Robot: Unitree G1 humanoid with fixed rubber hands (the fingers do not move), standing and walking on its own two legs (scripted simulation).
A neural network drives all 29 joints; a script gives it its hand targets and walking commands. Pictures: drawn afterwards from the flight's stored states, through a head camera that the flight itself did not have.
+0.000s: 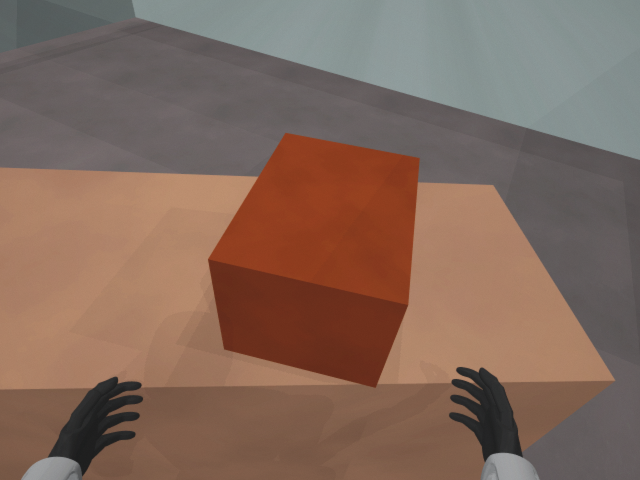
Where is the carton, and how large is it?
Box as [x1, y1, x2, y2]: [208, 133, 419, 387]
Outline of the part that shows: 285,133 208,258 224,349 375,387 408,301 419,158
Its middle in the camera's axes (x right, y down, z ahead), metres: +0.01 +0.01 +0.61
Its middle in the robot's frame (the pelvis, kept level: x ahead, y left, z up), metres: +0.46 +0.03 +0.04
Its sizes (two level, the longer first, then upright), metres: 0.312 0.231 0.198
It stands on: a pedestal, 0.73 m high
